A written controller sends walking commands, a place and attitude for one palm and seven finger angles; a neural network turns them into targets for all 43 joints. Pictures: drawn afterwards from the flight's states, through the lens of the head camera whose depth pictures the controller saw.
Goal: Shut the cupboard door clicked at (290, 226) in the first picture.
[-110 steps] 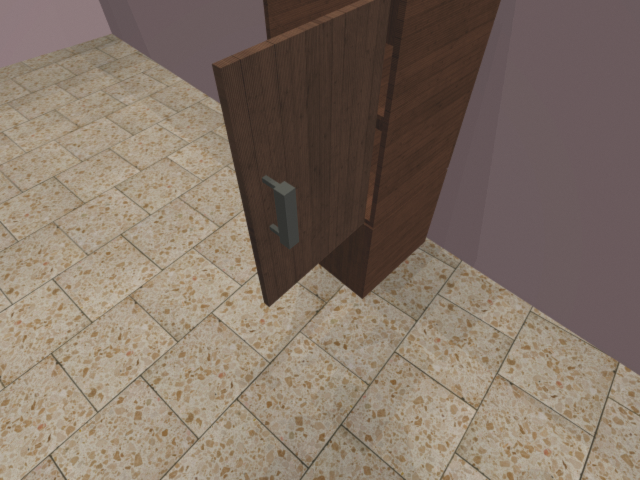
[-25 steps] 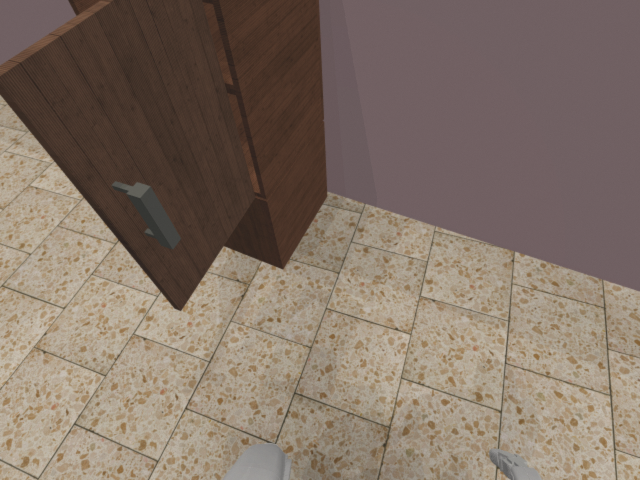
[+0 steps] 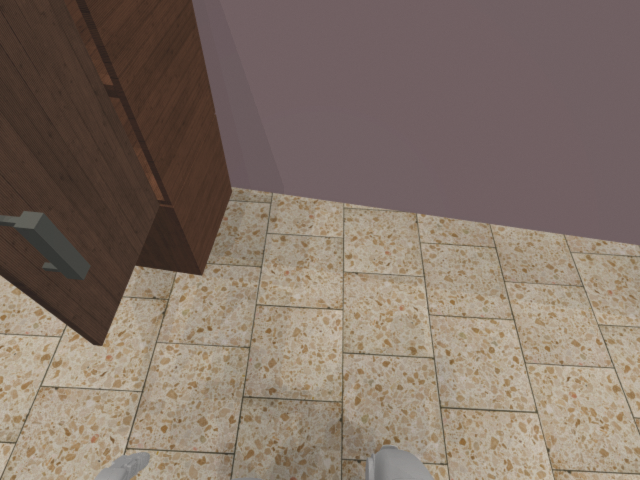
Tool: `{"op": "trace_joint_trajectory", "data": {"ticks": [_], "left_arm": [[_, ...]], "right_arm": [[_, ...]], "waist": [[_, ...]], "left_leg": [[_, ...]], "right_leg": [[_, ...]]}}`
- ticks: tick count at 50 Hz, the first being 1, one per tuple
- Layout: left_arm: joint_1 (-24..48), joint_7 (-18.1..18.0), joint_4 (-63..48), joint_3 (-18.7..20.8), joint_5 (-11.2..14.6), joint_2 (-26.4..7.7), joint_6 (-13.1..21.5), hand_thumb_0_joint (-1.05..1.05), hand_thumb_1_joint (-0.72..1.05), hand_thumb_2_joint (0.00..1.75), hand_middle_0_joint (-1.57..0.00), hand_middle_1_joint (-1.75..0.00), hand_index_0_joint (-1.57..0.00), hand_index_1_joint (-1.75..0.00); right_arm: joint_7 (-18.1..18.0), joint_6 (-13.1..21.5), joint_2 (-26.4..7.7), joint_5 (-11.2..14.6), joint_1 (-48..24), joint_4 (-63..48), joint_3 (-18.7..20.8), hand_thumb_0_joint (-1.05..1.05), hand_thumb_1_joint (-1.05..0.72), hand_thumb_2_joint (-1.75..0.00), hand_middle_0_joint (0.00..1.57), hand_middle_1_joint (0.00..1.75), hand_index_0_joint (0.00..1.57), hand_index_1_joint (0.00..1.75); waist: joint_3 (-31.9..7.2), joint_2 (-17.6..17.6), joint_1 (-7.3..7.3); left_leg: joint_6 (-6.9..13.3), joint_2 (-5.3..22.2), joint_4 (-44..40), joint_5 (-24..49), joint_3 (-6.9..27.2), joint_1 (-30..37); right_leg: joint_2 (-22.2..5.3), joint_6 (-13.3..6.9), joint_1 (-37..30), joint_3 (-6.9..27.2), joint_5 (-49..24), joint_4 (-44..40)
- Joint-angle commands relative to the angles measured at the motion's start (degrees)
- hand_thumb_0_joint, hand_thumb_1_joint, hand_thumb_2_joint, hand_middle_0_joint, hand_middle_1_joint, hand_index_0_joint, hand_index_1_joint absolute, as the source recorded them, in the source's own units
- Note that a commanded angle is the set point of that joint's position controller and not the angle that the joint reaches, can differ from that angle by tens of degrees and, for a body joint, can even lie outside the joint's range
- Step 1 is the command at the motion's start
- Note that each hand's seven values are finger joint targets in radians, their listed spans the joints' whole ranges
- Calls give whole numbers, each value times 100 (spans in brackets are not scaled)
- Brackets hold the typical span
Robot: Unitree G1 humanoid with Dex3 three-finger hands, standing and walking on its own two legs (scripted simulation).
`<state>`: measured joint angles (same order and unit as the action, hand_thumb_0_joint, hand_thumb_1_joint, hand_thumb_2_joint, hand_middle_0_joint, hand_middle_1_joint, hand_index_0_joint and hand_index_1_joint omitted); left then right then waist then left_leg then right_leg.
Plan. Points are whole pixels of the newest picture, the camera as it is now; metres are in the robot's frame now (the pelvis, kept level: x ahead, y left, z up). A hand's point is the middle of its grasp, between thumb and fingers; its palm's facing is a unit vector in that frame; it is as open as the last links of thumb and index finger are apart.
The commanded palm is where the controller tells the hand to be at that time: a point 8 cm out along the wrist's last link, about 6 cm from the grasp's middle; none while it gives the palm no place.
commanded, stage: walk around to get in front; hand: left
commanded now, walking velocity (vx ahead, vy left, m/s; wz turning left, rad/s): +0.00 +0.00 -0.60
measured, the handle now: (41, 247) +0.38 +0.44 -0.03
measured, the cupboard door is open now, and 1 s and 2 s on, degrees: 93 93 93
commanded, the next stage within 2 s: none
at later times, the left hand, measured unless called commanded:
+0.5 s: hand (239, 438) +0.18 +0.13 -0.18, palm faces -0.31 -0.93 -0.19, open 7.4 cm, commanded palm none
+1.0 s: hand (281, 439) +0.18 +0.07 -0.18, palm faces -0.54 -0.82 -0.21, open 7.4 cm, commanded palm none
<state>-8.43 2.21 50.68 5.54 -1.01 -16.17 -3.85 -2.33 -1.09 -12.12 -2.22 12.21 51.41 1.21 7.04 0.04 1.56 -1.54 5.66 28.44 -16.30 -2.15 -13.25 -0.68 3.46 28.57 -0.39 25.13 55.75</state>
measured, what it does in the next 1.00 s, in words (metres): steps on the spot, turning right: right foot, then left foot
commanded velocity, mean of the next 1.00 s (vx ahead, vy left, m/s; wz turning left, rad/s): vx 0.00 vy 0.00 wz -0.60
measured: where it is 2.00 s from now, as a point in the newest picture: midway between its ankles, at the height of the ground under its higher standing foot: outside the picture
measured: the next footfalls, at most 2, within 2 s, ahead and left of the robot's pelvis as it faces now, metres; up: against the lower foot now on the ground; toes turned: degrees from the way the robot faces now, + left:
right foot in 0.12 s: +0.03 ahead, -0.16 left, +0.00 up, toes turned -7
left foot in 0.40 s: +0.10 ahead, +0.08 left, +0.00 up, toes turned -12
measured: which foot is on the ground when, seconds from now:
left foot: down 0.00-0.12, up 0.14-0.38, down 0.40-0.68, up 0.70-1.00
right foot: up 0.00-0.10, down 0.12-0.40, up 0.42-0.66, down 0.68-1.00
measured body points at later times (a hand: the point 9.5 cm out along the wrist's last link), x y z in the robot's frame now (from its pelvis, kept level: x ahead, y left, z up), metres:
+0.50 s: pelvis +0.01 -0.02 -0.01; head +0.06 -0.02 +0.44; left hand +0.19 +0.18 -0.16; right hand -0.02 -0.28 -0.14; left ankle +0.06 +0.09 -0.74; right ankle -0.05 -0.14 -0.68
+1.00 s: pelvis +0.02 -0.06 -0.01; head +0.07 -0.08 +0.44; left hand +0.21 +0.11 -0.16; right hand -0.04 -0.33 -0.14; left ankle +0.08 +0.04 -0.73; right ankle -0.05 -0.15 -0.74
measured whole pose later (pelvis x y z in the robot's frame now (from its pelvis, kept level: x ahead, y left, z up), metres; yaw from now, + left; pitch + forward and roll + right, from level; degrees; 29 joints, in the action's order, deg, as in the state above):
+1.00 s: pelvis +0.02 -0.06 -0.01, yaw -36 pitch +2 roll +0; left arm -11.6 -0.1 52.8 3.9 -1.1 -12.3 -2.8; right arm -2.0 -2.0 -12.9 -0.4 7.0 50.5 3.0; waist 5.5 1.4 1.1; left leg -3.8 1.3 37.5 -19.6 -1.4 -19.6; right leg 4.3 -1.4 17.0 6.0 15.8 31.2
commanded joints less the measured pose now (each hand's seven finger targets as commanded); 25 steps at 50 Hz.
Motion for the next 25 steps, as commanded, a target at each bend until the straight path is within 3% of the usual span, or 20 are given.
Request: {"op": "trace_joint_trajectory", "data": {"ticks": [1, 2, 3, 4, 5, 6, 7, 8, 9, 11, 14, 16, 17, 18, 19, 20, 21, 22, 24, 25], "left_arm": [[302, 76, -464, -60, 3, -117, 153, 0, 90, 90, -20, -30, -20, -30], [212, 67, -426, -53, 10, -144, 172, 0, 90, 90, -20, -30, -20, -30], [-59, 54, -336, -30, 15, -239, 203, 0, 90, 90, -20, -30, -20, -30], [-448, 14, -210, 22, -4, -508, 263, 0, 90, 90, -20, -30, -20, -30], [-816, -97, -103, 163, -72, -1262, 340, 0, 90, 90, -20, -30, -20, -30], [-1161, -189, 0, 197, 10, -1517, 312, 0, 90, 90, -20, -30, -20, -30], [-958, -244, -64, 165, -9, -1336, 273, 0, 90, 90, -20, -30, -20, -30], [-576, -296, -139, 165, -38, -1147, 249, 0, 90, 90, -20, -30, -20, -30], [-280, -325, -241, 117, -34, -959, 233, 0, 90, 90, -20, -30, -20, -30], [4, -338, -365, 91, -57, -888, 226, 0, 90, 90, -20, -30, -20, -30], [100, -303, -410, 108, -75, -954, 207, 0, 90, 90, -20, -30, -20, -30], [252, -276, -442, 108, -59, -908, 170, 0, 90, 90, -20, -30, -20, -30], [417, -262, -471, 91, -32, -823, 143, 0, 90, 90, -20, -30, -20, -30], [430, -236, -557, 40, 9, -602, 106, 0, 90, 90, -20, -30, -20, -30], [257, -170, -668, -34, 67, -215, 75, 0, 90, 90, -20, -30, -20, -30], [342, -128, -776, -46, 23, -304, 133, 0, 90, 90, -20, -30, -20, -30], [382, -81, -704, 27, -49, -366, 143, 0, 90, 90, -20, -30, -20, -30], [369, -41, -601, 77, -64, -334, 135, 0, 90, 90, -20, -30, -20, -30], [320, 30, -504, 49, -22, -166, 109, 0, 90, 90, -20, -30, -20, -30], [316, 47, -497, 9, -19, -86, 102, 0, 90, 90, -20, -30, -20, -30]], "right_arm": [[-9, 99, -1341, 21, 376, -232, 374, 0, -90, -90, 20, 30, 20, 30], [0, 89, -1357, 32, 375, -229, 382, 0, -90, -90, 20, 30, 20, 30], [14, 76, -1379, 60, 296, -237, 403, 0, -90, -90, 20, 30, 20, 30], [44, 72, -1288, 101, 288, -275, 405, 0, -90, -90, 20, 30, 20, 30], [91, 57, -783, 159, 299, -471, 312, 0, -90, -90, 20, 30, 20, 30], [32, 7, -803, 170, -104, -643, 246, 0, -90, -90, 20, 30, 20, 30], [8, -22, -745, 189, -174, -596, 260, 0, -90, -90, 20, 30, 20, 30], [-17, -29, -778, 176, -131, -503, 267, 0, -90, -90, 20, 30, 20, 30], [-7, -40, -824, 167, -109, -429, 278, 0, -90, -90, 20, 30, 20, 30], [42, -48, -652, 173, 22, -320, 253, 0, -90, -90, 20, 30, 20, 30], [58, -46, -532, 184, 150, -279, 246, 0, -90, -90, 20, 30, 20, 30], [43, -17, -548, 181, 493, -211, 249, 0, -90, -90, 20, 30, 20, 30], [27, 15, -591, 177, 747, -141, 258, 0, -90, -90, 20, 30, 20, 30], [2, 71, -855, 146, 934, -94, 293, 0, -90, -90, 20, 30, 20, 30], [-15, 137, -1454, 41, 985, -142, 399, 0, -90, -90, 20, 30, 20, 30], [-48, 158, -1640, 32, 991, -282, 419, 0, -90, -90, 20, 30, 20, 30], [-37, 212, -1546, -7, 810, -285, 389, 0, -90, -90, 20, 30, 20, 30], [-39, 215, -1409, -11, 521, -332, 356, 0, -90, -90, 20, 30, 20, 30], [-37, 188, -1169, -8, 150, -418, 297, 0, -90, -90, 20, 30, 20, 30], [-45, 177, -1145, -2, 123, -409, 301, 0, -90, -90, 20, 30, 20, 30]], "waist": [[-868, -1384, -330], [-883, -1376, -271], [-985, -1205, -111], [-1180, -632, 62], [-1386, 1443, 189], [-1348, 1703, 486], [-1167, 1317, 360], [-1154, 1779, 183], [-1075, 1626, 63], [-1065, 1007, -132], [-928, 776, -190], [-912, 834, -352], [-839, 824, -512], [-880, 131, -570], [-805, -1583, -535], [-877, -1550, -521], [-900, -1169, -451], [-756, -1233, -288], [-707, -1058, -156], [-739, -1152, -177]], "left_leg": [[788, 1186, -388, 2811, 309, 400], [690, 1159, -210, 2811, 225, 345], [483, 1088, 182, 2592, 77, 150], [177, 849, 927, 2033, -208, -325], [-238, 83, 2346, -406, -849, -1825], [-262, -95, 3321, -2258, -210, -2128], [-218, -3, 3724, -1968, 164, -2195], [-244, 58, 3824, -1712, 231, -2287], [-271, 68, 3763, -1400, 255, -2116], [-305, -45, 3079, -1133, 53, -1508], [-280, -282, 1918, -857, -105, -868], [-240, -399, 1081, -339, -154, -311], [-210, -396, 420, 48, -157, 171], [-38, 19, -480, -68, 339, 674], [546, 1503, -1317, -275, 2125, 873], [1090, 2352, -1576, -98, 2791, 358], [1249, 2244, -1543, 277, 2683, 139], [1129, 1940, -1404, 631, 2051, -41], [893, 1439, -1115, 1378, 876, 79], [821, 1335, -954, 1762, 470, 191]], "right_leg": [[135, -151, -768, -506, -30, -1255], [170, -211, -1080, -545, -299, -1692], [176, -281, -1658, -549, -914, -2401], [-104, -433, -2580, -210, -1925, -3111], [-1689, -991, -3701, 1853, -3912, -3491], [-2370, -1613, -3243, 2352, -5321, -3350], [-2031, -1743, -2811, 2177, -4405, -3317], [-1716, -1685, -2695, 2144, -4142, -3244], [-1479, -1569, -2481, 1783, -4177, -3176], [-1259, -1451, -1995, 1484, -4061, -3099], [-1117, -1411, -1473, 1748, -3260, -3149], [-912, -1220, -1105, 1831, -2526, -3079], [-769, -1024, -717, 1769, -2042, -2956], [-371, -755, -182, 1548, -1271, -2522], [456, -377, 619, 732, 249, -1208], [307, -246, 411, 297, 986, 95], [177, -235, 374, 406, 890, 899], [29, -172, 395, 360, 587, 1277], [-126, -83, 258, 66, 246, 885], [-132, -72, 107, -115, 256, 494]]}}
